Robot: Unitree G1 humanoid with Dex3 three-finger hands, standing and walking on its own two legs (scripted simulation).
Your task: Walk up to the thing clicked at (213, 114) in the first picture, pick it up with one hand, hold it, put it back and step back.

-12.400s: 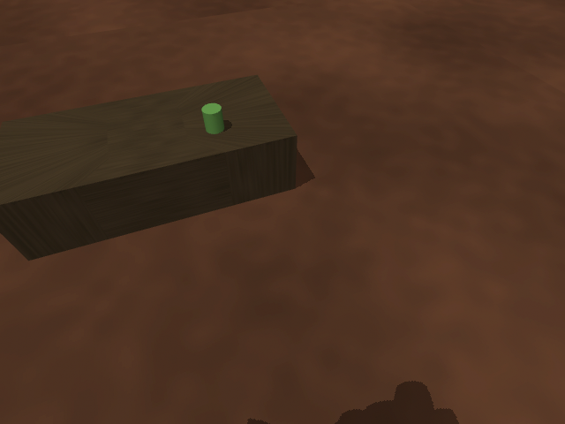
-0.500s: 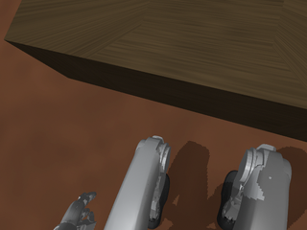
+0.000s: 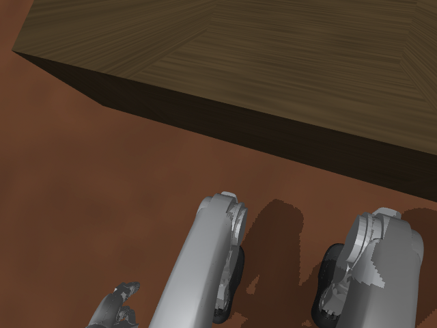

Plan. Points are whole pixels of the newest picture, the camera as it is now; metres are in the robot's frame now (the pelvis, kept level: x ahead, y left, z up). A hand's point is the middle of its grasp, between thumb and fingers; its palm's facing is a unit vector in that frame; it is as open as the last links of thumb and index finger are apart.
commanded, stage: close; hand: right
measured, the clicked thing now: out of the picture +0.55 -0.36 -0.01
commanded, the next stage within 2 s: settle in 0.16 s
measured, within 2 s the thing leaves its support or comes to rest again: leaves its support in 0.60 s
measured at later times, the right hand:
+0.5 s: hand out of the picture +0.53 -0.36 +0.03, palm faces +0.40 +0.91 -0.03, open 7.8 cm
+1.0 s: hand out of the picture +0.51 -0.38 +0.11, palm faces +0.44 +0.90 -0.04, open 6.9 cm
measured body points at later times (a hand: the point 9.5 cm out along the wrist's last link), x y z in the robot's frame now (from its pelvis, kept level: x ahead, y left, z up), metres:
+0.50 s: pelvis +0.00 +0.00 +0.00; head +0.24 -0.07 +0.37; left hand +0.08 +0.27 -0.11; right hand +0.50 -0.41 +0.03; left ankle +0.07 +0.11 -0.36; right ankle +0.09 -0.16 -0.36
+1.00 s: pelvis +0.01 +0.00 +0.08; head +0.23 -0.07 +0.46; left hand +0.11 +0.26 -0.04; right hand +0.48 -0.43 +0.12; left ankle +0.07 +0.11 -0.36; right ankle +0.09 -0.16 -0.36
